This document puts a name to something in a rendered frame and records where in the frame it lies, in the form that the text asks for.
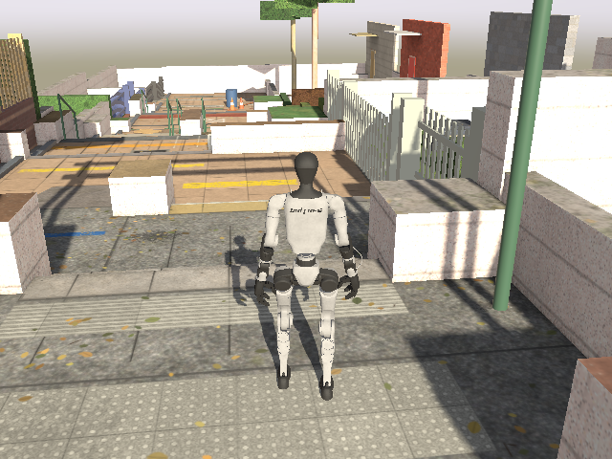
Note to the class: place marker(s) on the right robot upper arm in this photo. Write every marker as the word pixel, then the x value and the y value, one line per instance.
pixel 335 202

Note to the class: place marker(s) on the left robot forearm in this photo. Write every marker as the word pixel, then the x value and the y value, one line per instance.
pixel 265 261

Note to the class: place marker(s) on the robot head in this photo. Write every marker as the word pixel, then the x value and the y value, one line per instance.
pixel 306 165

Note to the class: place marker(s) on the right robot forearm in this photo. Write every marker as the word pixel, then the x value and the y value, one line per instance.
pixel 348 258

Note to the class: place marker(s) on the right robot foot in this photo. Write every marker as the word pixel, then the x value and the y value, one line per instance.
pixel 326 391

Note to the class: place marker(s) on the robot right hand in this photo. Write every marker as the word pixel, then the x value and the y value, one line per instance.
pixel 354 285

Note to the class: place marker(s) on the left robot upper arm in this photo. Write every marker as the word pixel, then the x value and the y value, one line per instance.
pixel 276 203

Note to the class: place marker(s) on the robot left hand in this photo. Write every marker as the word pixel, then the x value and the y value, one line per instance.
pixel 259 292

